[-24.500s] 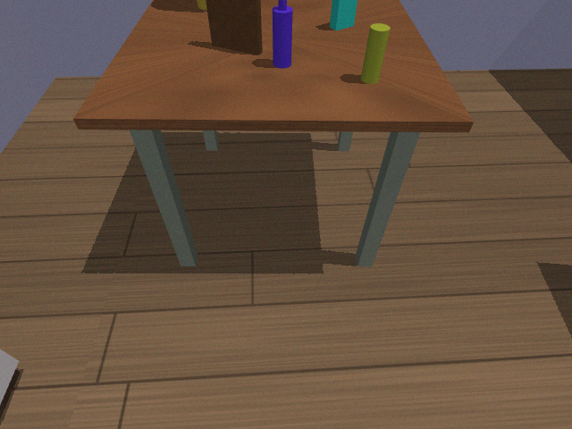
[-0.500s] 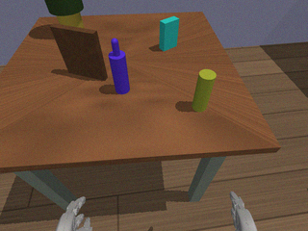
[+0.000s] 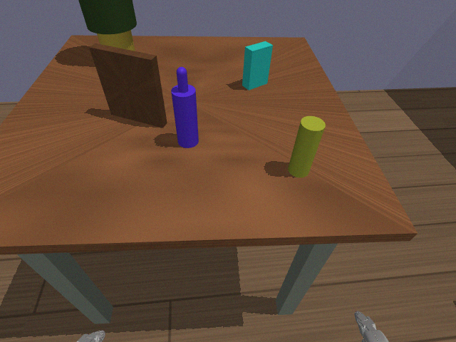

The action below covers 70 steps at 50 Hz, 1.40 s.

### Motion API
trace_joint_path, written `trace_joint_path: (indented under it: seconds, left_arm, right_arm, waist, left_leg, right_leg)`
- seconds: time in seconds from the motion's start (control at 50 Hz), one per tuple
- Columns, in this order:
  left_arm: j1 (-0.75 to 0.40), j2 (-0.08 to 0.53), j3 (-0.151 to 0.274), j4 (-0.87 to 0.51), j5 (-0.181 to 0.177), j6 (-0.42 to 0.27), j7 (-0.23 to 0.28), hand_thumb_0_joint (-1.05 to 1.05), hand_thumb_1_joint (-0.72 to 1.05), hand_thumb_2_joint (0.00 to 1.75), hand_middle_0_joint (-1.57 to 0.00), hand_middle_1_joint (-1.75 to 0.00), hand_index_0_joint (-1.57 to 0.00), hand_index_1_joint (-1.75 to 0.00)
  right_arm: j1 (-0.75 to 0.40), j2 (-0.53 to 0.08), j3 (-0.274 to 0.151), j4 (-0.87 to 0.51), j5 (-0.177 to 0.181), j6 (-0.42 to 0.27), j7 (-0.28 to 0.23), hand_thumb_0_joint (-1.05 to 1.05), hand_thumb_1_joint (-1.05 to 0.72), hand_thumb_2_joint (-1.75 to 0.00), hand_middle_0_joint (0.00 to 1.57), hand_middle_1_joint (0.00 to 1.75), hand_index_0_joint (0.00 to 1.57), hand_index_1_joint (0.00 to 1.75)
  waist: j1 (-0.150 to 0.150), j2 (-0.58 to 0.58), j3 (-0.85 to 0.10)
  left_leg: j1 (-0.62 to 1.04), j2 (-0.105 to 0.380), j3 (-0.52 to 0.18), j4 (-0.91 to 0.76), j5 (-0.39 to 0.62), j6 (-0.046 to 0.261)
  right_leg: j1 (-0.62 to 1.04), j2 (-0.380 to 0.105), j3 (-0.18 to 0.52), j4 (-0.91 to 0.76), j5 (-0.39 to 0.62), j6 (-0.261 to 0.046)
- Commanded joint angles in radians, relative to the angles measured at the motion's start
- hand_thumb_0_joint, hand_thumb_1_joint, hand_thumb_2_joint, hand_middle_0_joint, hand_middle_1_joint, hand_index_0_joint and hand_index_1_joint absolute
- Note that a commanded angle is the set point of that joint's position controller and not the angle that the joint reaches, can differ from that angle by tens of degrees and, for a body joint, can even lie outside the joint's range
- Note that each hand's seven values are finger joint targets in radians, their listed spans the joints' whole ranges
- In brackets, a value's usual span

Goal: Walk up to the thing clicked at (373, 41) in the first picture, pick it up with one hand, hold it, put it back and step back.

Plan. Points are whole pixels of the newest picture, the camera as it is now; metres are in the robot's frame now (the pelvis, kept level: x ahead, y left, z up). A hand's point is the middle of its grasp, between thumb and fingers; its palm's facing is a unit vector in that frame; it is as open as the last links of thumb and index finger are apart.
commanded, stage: home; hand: right
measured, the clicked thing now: (305, 148) +0.51 -0.17 +0.06
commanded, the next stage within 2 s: stand in 1.68 s
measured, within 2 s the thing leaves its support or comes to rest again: neither
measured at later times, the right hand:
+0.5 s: hand out of the picture +0.02 -0.25 -0.14, palm faces -0.06 +0.93 -0.37, open 17.4 cm
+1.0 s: hand out of the picture +0.05 -0.25 -0.14, palm faces -0.05 +0.93 -0.37, open 17.2 cm
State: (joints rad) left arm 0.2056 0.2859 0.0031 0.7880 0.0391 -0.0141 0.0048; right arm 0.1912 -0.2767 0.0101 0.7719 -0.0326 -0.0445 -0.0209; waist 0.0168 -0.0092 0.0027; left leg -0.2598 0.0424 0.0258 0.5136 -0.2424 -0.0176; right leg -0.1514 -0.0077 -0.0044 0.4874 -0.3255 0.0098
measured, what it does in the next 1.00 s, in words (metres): stands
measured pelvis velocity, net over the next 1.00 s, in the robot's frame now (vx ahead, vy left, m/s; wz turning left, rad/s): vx -0.02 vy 0.01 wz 0.01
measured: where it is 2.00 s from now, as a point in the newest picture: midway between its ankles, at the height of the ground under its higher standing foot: outside the picture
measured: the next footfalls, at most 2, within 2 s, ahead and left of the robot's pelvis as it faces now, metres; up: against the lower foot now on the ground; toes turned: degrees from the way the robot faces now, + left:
none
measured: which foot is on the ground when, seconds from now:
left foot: down 0.00-1.00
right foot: down 0.00-1.00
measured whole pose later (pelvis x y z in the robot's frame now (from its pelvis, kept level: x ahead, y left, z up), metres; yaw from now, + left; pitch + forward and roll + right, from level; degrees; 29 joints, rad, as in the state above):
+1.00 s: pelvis -0.02 +0.01 +0.01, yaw +0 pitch -3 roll -1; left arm 0.16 0.36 0.00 1.12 0.02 0.00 -0.01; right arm 0.13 -0.36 0.02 1.12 -0.01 -0.02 0.00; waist 0.01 -0.01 0.04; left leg -0.17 0.03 0.02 0.37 -0.14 -0.01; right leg -0.06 -0.01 -0.01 0.33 -0.22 0.02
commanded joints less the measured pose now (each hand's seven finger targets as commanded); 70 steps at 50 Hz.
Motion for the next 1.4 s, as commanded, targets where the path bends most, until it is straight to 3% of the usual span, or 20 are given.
trace_joint_path:
  seconds: [0.0, 0.1, 0.18, 0.26, 0.28, 0.34, 0.38, 0.44, 0.46, 0.52, 0.54, 0.64, 0.72, 0.94, 1.02, 1.2, 1.3, 1.34, 1.38]
  left_arm:
    - [-0.019, 0.214, 0.057, -0.004, -0.003, -0.019, 0.004, 0.0, 0.9, 0.9, -0.2, -0.3, -0.2, -0.3]
    - [-0.061, 0.24, 0.046, 0.077, -0.007, -0.012, -0.003, 0.0, 0.9, 0.9, -0.2, -0.3, -0.2, -0.3]
    - [-0.066, 0.265, 0.038, 0.144, -0.01, -0.001, -0.006, 0.0, 0.9, 0.9, -0.2, -0.3, -0.2, -0.3]
    - [-0.048, 0.277, 0.031, 0.2, -0.012, 0.001, -0.008, 0.0, 0.9, 0.9, -0.2, -0.3, -0.2, -0.3]
    - [-0.053, 0.285, 0.032, 0.21, -0.011, -0.001, -0.009, 0.0, 0.9, 0.9, -0.2, -0.3, -0.2, -0.3]
    - [-0.042, 0.293, 0.031, 0.236, -0.013, 0.0, -0.01, 0.0, 0.9, 0.9, -0.2, -0.3, -0.2, -0.3]
    - [-0.045, 0.292, 0.03, 0.243, -0.014, -0.004, -0.011, 0.0, 0.9, 0.9, -0.2, -0.3, -0.2, -0.3]
    - [-0.045, 0.289, 0.031, 0.259, -0.016, -0.004, -0.009, 0.0, 0.9, 0.9, -0.2, -0.3, -0.2, -0.3]
    - [-0.041, 0.29, 0.031, 0.261, -0.017, -0.005, -0.009, 0.0, 0.9, 0.9, -0.2, -0.3, -0.2, -0.3]
    - [-0.044, 0.286, 0.032, 0.273, -0.017, -0.004, -0.007, 0.0, 0.9, 0.9, -0.2, -0.3, -0.2, -0.3]
    - [-0.039, 0.289, 0.033, 0.273, -0.017, -0.006, -0.006, 0.0, 0.9, 0.9, -0.2, -0.3, -0.2, -0.3]
    - [-0.041, 0.286, 0.034, 0.285, -0.019, -0.004, -0.002, 0.0, 0.9, 0.9, -0.2, -0.3, -0.2, -0.3]
    - [-0.044, 0.282, 0.033, 0.281, -0.02, -0.007, -0.001, 0.0, 0.9, 0.9, -0.2, -0.3, -0.2, -0.3]
    - [-0.066, 0.276, 0.032, 0.282, -0.02, -0.005, 0.002, 0.0, 0.9, 0.9, -0.2, -0.3, -0.2, -0.3]
    - [-0.077, 0.281, 0.035, 0.287, -0.02, 0.0, 0.001, 0.0, 0.9, 0.9, -0.2, -0.3, -0.2, -0.3]
    - [-0.082, 0.277, 0.038, 0.283, -0.019, -0.002, 0.0, 0.0, 0.9, 0.9, -0.2, -0.3, -0.2, -0.3]
    - [-0.083, 0.276, 0.036, 0.285, -0.021, -0.004, 0.001, 0.0, 0.9, 0.9, -0.2, -0.3, -0.2, -0.3]
    - [-0.084, 0.276, 0.035, 0.281, -0.023, -0.007, 0.003, 0.0, 0.9, 0.9, -0.2, -0.3, -0.2, -0.3]
    - [-0.08, 0.278, 0.036, 0.284, -0.022, -0.006, 0.003, 0.0, 0.9, 0.9, -0.2, -0.3, -0.2, -0.3]
  right_arm:
    - [-0.06, -0.222, -0.058, -0.001, 0.005, -0.018, 0.004, 0.0, 0.61, -0.02, 0.05, 0.04, 0.05, 0.04]
    - [-0.061, -0.257, -0.046, 0.108, 0.011, -0.011, 0.007, 0.0, 0.58, -0.04, 0.05, 0.05, 0.05, 0.05]
    - [-0.075, -0.289, -0.038, 0.175, 0.013, -0.002, 0.006, 0.0, 0.57, -0.04, 0.05, 0.05, 0.05, 0.05]
    - [-0.084, -0.318, -0.036, 0.219, 0.014, 0.006, 0.008, 0.0, 0.55, -0.05, 0.05, 0.05, 0.05, 0.05]
    - [-0.079, -0.316, -0.034, 0.229, 0.012, 0.006, 0.01, 0.0, 0.56, -0.05, 0.05, 0.05, 0.05, 0.05]
    - [-0.079, -0.328, -0.035, 0.248, 0.013, 0.013, 0.012, 0.0, 0.55, -0.05, 0.05, 0.05, 0.05, 0.05]
    - [-0.075, -0.321, -0.032, 0.257, 0.013, 0.009, 0.013, 0.0, 0.55, -0.06, 0.05, 0.05, 0.05, 0.05]
    - [-0.063, -0.32, -0.031, 0.27, 0.012, 0.01, 0.013, 0.0, 0.56, -0.05, 0.05, 0.05, 0.05, 0.05]
    - [-0.065, -0.316, -0.032, 0.271, 0.014, 0.009, 0.012, 0.0, 0.54, -0.06, 0.05, 0.05, 0.05, 0.05]
    - [-0.064, -0.314, -0.031, 0.277, 0.015, 0.01, 0.011, 0.0, 0.55, -0.05, 0.05, 0.05, 0.05, 0.05]
    - [-0.065, -0.309, -0.03, 0.278, 0.017, 0.009, 0.01, 0.0, 0.53, -0.06, 0.05, 0.06, 0.05, 0.06]
    - [-0.066, -0.304, -0.028, 0.282, 0.02, 0.013, 0.011, 0.0, 0.54, -0.06, 0.05, 0.05, 0.05, 0.05]
    - [-0.076, -0.298, -0.027, 0.282, 0.023, 0.012, 0.011, 0.0, 0.54, -0.06, 0.05, 0.05, 0.05, 0.05]
    - [-0.095, -0.299, -0.028, 0.285, 0.023, 0.01, 0.007, 0.0, 0.52, -0.07, 0.06, 0.06, 0.06, 0.06]
    - [-0.092, -0.3, -0.03, 0.291, 0.021, 0.012, 0.006, 0.0, 0.51, -0.08, 0.06, 0.06, 0.06, 0.06]
    - [-0.106, -0.301, -0.037, 0.291, 0.02, 0.012, 0.009, 0.0, 0.49, -0.09, 0.06, 0.06, 0.06, 0.06]
    - [-0.108, -0.297, -0.037, 0.294, 0.024, 0.011, 0.009, 0.0, 0.5, -0.08, 0.06, 0.06, 0.06, 0.06]
    - [-0.1, -0.297, -0.037, 0.298, 0.024, 0.009, 0.008, 0.0, 0.5, -0.08, 0.06, 0.06, 0.06, 0.06]
    - [-0.099, -0.297, -0.037, 0.3, 0.023, 0.011, 0.008, 0.0, 0.48, -0.09, 0.06, 0.06, 0.06, 0.06]
  waist:
    - [-0.005, 0.006, -0.016]
    - [-0.016, 0.025, -0.041]
    - [-0.013, 0.029, 0.005]
    - [-0.012, 0.036, 0.033]
    - [-0.013, 0.018, 0.03]
    - [-0.016, 0.025, 0.055]
    - [-0.016, 0.018, 0.02]
    - [-0.02, 0.023, 0.038]
    - [-0.017, 0.013, 0.026]
    - [-0.02, 0.024, 0.039]
    - [-0.015, 0.001, 0.018]
    - [-0.02, 0.003, 0.043]
    - [-0.018, 0.005, 0.017]
    - [-0.015, 0.004, -0.009]
    - [-0.017, 0.016, 0.02]
    - [-0.016, 0.018, 0.013]
    - [-0.018, 0.003, -0.004]
    - [-0.018, 0.007, -0.03]
    - [-0.02, 0.014, -0.021]
  left_leg:
    - [0.073, 0.077, -0.066, -0.068, 0.243, 0.054]
    - [0.101, 0.086, -0.081, -0.103, 0.274, 0.049]
    - [0.069, 0.088, -0.1, -0.173, 0.132, 0.046]
    - [0.058, 0.093, -0.126, -0.224, -0.024, 0.049]
    - [0.06, 0.092, -0.127, -0.227, -0.012, 0.049]
    - [0.057, 0.089, -0.136, -0.245, -0.1, 0.049]
    - [0.087, 0.089, -0.129, -0.231, -0.027, 0.049]
    - [0.072, 0.087, -0.132, -0.239, -0.051, 0.047]
    - [0.092, 0.088, -0.127, -0.228, -0.009, 0.048]
    - [0.082, 0.086, -0.13, -0.233, -0.014, 0.046]
    - [0.108, 0.086, -0.122, -0.214, 0.041, 0.048]
    - [0.103, 0.083, -0.125, -0.222, 0.018, 0.044]
    - [0.135, 0.086, -0.113, -0.196, 0.106, 0.043]
    - [0.152, 0.095, -0.107, -0.193, 0.218, 0.042]
    - [0.119, 0.091, -0.115, -0.225, 0.126, 0.039]
    - [0.124, 0.092, -0.119, -0.235, 0.092, 0.043]
    - [0.148, 0.092, -0.116, -0.216, 0.168, 0.043]
    - [0.166, 0.097, -0.109, -0.195, 0.255, 0.045]
    - [0.149, 0.092, -0.108, -0.207, 0.209, 0.045]
  right_leg:
    - [-0.059, -0.089, 0.063, -0.114, 0.233, -0.027]
    - [0.002, -0.093, 0.071, -0.136, 0.228, -0.032]
    - [0.003, -0.086, 0.071, -0.175, 0.105, -0.034]
    - [-0.007, -0.087, 0.074, -0.198, 0.059, -0.034]
    - [0.002, -0.091, 0.078, -0.198, 0.068, -0.037]
    - [-0.04, -0.087, 0.085, -0.221, 0.007, -0.038]
    - [-0.019, -0.096, 0.088, -0.22, 0.063, -0.039]
    - [-0.024, -0.095, 0.089, -0.229, 0.047, -0.037]
    - [-0.017, -0.1, 0.091, -0.229, 0.078, -0.038]
    - [-0.02, -0.099, 0.09, -0.23, 0.077, -0.036]
    - [-0.011, -0.107, 0.095, -0.232, 0.104, -0.037]
    - [-0.036, -0.103, 0.09, -0.237, 0.08, -0.034]
    - [-0.021, -0.113, 0.096, -0.242, 0.139, -0.034]
    - [0.021, -0.118, 0.082, -0.229, 0.22, -0.025]
    - [0.022, -0.113, 0.076, -0.233, 0.151, -0.027]
    - [0.019, -0.116, 0.074, -0.239, 0.142, -0.029]
    - [0.024, -0.121, 0.073, -0.242, 0.173, -0.026]
    - [0.052, -0.129, 0.074, -0.234, 0.241, -0.025]
    - [0.051, -0.125, 0.07, -0.242, 0.22, -0.022]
